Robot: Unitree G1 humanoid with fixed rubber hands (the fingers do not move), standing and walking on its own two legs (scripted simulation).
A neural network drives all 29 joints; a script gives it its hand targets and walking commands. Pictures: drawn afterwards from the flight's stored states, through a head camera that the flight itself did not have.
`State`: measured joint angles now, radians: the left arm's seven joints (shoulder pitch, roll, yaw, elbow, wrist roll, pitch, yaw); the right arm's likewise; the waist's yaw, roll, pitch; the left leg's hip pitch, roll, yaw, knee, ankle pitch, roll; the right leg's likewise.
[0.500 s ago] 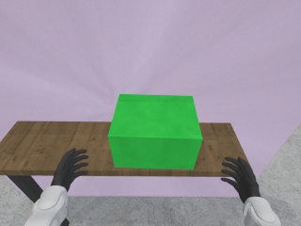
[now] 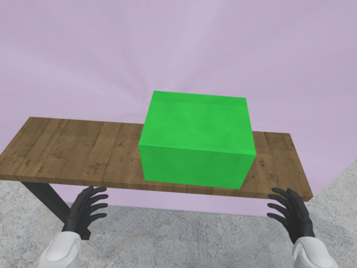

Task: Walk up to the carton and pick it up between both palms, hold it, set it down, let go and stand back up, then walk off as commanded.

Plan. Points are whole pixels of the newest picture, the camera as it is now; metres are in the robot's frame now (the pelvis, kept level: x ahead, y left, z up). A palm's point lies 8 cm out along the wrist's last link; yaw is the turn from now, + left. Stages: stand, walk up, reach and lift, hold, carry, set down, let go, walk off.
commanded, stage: set down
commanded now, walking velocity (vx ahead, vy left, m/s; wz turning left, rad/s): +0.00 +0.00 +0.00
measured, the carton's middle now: (195, 138) +0.46 +0.01 +0.02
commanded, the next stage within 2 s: let go in 0.86 s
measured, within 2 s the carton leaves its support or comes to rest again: neither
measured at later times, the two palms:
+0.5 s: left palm (83, 231) +0.19 +0.24 -0.01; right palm (303, 248) +0.20 -0.22 +0.00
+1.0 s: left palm (87, 237) +0.19 +0.24 -0.03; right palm (286, 259) +0.19 -0.20 -0.05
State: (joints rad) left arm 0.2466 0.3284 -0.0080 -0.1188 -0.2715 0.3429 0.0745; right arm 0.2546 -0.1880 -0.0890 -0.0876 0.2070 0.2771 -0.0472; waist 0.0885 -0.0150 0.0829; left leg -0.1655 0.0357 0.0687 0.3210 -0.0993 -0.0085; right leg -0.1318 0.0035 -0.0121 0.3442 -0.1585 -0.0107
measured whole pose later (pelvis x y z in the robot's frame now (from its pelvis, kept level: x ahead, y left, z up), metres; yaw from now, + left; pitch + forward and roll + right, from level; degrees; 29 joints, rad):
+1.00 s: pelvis +0.03 -0.01 +0.00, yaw +1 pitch -4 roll +0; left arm 0.27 0.27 0.00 0.24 -0.12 0.19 0.00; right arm 0.34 -0.14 0.02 0.28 0.05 0.02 -0.04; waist 0.03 0.00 0.07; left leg -0.11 0.04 0.06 0.35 -0.16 -0.02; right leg -0.07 0.00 -0.02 0.36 -0.22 -0.01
